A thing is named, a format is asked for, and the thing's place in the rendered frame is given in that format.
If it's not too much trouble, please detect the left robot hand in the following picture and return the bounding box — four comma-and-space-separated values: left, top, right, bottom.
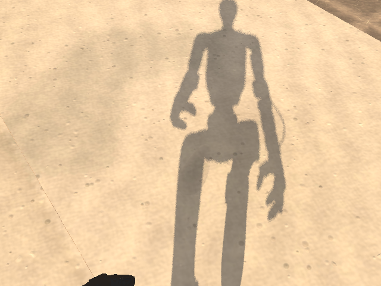
82, 273, 135, 286

